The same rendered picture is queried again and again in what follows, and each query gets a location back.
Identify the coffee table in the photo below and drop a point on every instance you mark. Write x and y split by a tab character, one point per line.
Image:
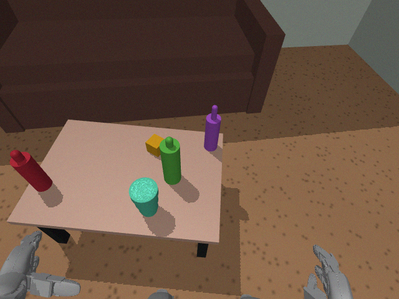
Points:
92	166

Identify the left robot hand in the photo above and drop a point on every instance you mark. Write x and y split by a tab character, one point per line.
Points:
22	259

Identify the left robot arm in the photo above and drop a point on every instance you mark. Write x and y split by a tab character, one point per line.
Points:
13	285

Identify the sofa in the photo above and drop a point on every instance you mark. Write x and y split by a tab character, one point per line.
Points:
127	60

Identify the right robot hand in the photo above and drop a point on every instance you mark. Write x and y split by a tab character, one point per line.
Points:
336	284

